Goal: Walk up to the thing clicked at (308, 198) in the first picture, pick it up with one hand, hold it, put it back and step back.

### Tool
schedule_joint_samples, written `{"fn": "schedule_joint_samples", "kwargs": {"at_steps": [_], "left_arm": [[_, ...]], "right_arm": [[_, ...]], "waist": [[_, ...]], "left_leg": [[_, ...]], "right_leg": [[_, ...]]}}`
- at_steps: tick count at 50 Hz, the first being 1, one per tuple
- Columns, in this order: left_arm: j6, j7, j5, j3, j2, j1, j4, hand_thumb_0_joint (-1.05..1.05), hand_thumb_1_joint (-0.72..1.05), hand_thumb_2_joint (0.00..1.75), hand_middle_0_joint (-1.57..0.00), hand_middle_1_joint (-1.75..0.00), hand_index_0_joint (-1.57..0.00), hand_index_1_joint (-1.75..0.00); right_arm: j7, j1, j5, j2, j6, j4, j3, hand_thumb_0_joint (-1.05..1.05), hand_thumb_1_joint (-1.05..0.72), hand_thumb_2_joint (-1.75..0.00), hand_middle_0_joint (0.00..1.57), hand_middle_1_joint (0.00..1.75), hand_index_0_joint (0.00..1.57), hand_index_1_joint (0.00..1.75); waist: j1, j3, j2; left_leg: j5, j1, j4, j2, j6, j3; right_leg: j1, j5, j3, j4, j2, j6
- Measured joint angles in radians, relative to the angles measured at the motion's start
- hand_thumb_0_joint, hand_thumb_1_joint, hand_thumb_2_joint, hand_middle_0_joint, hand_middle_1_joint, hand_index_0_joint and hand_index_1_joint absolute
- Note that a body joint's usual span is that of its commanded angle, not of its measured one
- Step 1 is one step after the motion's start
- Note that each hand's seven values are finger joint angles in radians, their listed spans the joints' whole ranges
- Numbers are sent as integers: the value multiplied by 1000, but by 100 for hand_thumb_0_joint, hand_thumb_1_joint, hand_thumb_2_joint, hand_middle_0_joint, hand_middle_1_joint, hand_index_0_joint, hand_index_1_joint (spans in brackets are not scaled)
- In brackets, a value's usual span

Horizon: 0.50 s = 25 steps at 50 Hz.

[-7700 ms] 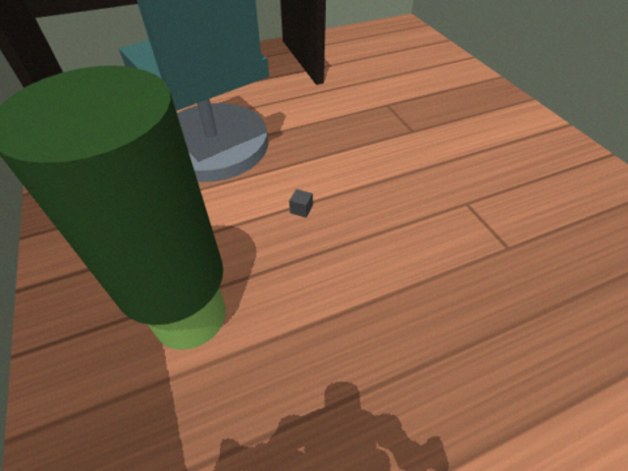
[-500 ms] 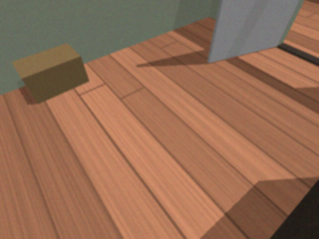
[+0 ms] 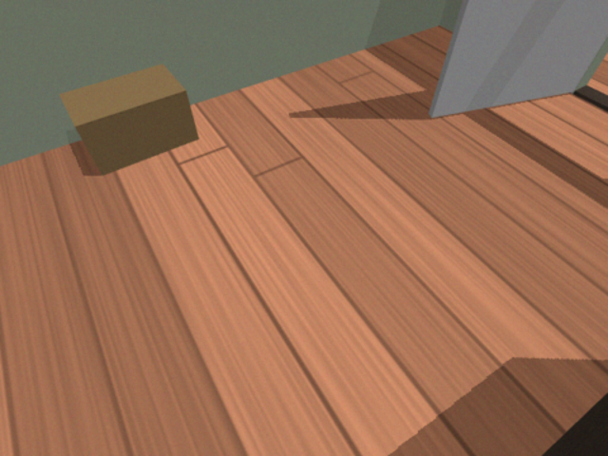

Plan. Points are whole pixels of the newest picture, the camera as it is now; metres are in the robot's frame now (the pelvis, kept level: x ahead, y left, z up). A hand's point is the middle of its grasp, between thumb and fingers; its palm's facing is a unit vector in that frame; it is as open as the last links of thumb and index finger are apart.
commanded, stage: walk up
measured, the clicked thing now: out of the picture -0.20 +1.20 -0.74
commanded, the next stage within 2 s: stand in 1.46 s
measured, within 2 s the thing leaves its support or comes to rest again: neither
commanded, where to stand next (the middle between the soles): +0.02 +0.01 m, yaw +8 degrees
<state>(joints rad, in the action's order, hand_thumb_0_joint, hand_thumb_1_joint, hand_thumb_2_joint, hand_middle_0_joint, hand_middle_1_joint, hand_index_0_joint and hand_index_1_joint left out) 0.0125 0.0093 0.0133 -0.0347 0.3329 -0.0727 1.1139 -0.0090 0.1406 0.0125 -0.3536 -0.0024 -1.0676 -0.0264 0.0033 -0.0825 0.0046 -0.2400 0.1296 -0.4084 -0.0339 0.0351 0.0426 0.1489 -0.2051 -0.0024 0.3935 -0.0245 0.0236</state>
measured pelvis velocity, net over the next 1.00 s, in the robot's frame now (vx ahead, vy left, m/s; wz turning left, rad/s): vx -0.01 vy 0.00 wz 0.12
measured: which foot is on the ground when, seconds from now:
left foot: down 0.00-1.00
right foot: down 0.00-1.00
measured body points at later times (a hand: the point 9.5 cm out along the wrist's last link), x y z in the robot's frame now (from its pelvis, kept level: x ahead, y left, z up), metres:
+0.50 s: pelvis +0.00 +0.00 +0.00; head +0.02 +0.01 +0.45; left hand +0.08 +0.31 -0.13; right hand +0.10 -0.30 -0.13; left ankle -0.01 +0.14 -0.74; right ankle +0.01 -0.14 -0.74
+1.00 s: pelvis -0.01 +0.00 -0.01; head +0.01 +0.01 +0.44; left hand +0.05 +0.32 -0.14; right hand +0.12 -0.29 -0.13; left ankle -0.01 +0.14 -0.74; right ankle +0.01 -0.14 -0.74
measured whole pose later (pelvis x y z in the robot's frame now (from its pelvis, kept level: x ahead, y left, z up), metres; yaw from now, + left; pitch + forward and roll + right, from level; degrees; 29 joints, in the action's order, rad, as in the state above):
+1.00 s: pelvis -0.01 +0.00 -0.01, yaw +7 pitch -3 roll -1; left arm 0.03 0.02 0.02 -0.06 0.36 -0.08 1.06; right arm -0.01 0.14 0.02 -0.36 0.00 -1.00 -0.01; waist -0.02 -0.09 0.00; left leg -0.26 0.20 -0.51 0.01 0.03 0.16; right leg 0.16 -0.25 -0.12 0.46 -0.07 0.03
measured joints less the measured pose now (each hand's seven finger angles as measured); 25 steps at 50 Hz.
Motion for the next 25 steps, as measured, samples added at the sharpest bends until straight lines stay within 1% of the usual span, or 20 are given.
{"fn": "schedule_joint_samples", "kwargs": {"at_steps": [25], "left_arm": [[9,5,0,-14,16,11,-26,1,91,90,-20,-30,-20,-30]], "right_arm": [[1,-3,2,-3,1,29,7,0,-90,-90,21,30,20,30]], "waist": [[-7,-6,-5]], "left_leg": [[-9,30,-40,25,-5,56]], "right_leg": [[-3,-24,-55,25,-25,5]]}}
